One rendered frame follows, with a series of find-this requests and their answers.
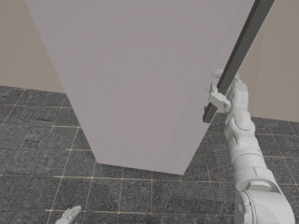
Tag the robot right hand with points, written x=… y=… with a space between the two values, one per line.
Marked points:
x=235 y=98

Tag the fridge door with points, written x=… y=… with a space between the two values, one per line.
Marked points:
x=136 y=71

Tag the robot left hand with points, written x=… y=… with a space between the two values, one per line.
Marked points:
x=69 y=215

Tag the handle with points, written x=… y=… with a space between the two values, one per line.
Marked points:
x=249 y=31

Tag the robot right upper arm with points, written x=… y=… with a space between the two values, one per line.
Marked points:
x=261 y=207

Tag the robot right forearm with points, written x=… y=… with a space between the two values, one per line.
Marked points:
x=250 y=171

